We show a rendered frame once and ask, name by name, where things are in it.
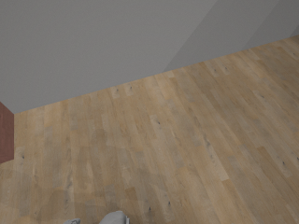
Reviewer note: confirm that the cupboard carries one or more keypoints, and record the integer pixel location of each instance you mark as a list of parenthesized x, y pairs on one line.
[(6, 134)]

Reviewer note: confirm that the left robot thigh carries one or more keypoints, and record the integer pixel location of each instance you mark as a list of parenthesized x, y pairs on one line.
[(115, 218)]

